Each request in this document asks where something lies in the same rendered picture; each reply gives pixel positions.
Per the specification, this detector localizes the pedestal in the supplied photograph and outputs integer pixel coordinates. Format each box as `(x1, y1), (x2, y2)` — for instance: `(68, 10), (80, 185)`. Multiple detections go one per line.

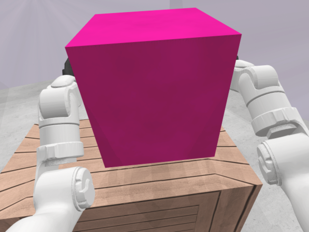
(0, 119), (263, 232)

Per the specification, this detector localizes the robot right upper arm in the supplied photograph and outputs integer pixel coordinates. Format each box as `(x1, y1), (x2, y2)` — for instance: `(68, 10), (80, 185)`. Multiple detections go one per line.
(257, 133), (309, 232)

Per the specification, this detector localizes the carton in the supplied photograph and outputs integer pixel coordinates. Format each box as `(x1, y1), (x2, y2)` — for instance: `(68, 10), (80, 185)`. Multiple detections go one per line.
(65, 8), (242, 168)

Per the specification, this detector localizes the left robot hand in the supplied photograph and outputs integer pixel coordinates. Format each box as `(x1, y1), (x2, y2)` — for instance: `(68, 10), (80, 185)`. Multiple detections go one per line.
(62, 58), (75, 77)

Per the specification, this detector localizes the left robot forearm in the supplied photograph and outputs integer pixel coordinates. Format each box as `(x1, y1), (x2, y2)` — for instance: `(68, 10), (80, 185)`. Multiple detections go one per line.
(33, 75), (84, 210)

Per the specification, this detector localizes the robot left upper arm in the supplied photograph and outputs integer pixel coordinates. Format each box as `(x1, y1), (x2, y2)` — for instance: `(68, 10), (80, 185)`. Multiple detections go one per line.
(6, 166), (95, 232)

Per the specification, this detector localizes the right robot forearm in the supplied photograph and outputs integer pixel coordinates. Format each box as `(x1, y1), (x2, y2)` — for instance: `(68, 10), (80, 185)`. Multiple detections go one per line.
(230, 60), (309, 139)

